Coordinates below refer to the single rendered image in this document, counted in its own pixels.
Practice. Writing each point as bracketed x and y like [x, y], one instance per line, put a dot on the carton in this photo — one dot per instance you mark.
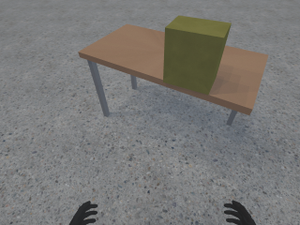
[193, 49]

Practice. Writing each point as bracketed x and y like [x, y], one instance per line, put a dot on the right robot hand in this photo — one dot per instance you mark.
[242, 213]

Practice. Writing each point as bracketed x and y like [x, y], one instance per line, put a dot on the table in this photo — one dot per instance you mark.
[139, 52]

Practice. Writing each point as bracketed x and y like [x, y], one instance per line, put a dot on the left robot hand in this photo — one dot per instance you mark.
[81, 214]

